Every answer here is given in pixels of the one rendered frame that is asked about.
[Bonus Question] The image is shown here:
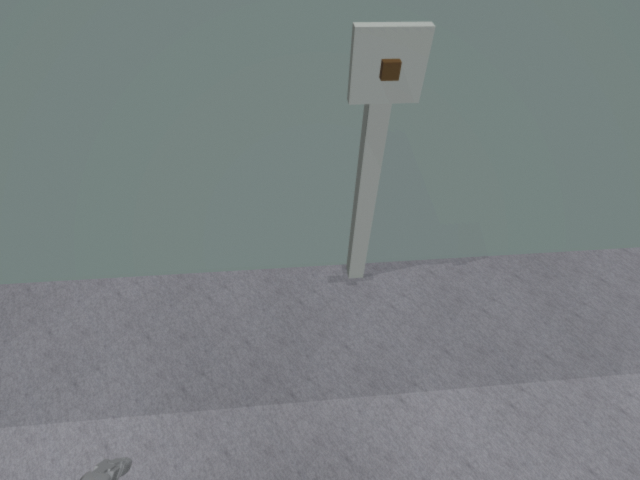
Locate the button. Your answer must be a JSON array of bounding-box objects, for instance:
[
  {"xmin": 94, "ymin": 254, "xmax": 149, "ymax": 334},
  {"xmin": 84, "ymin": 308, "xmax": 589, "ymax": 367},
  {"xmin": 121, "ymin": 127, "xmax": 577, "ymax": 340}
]
[{"xmin": 379, "ymin": 59, "xmax": 402, "ymax": 81}]

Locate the panel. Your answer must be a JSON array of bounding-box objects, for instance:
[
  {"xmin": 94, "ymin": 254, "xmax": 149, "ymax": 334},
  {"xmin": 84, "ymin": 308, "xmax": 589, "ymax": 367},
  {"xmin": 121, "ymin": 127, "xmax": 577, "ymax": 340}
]
[{"xmin": 346, "ymin": 22, "xmax": 436, "ymax": 279}]

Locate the robot left hand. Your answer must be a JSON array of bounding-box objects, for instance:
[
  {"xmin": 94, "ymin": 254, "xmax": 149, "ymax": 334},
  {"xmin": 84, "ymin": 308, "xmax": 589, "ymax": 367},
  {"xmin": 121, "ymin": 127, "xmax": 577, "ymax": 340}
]
[{"xmin": 80, "ymin": 457, "xmax": 132, "ymax": 480}]

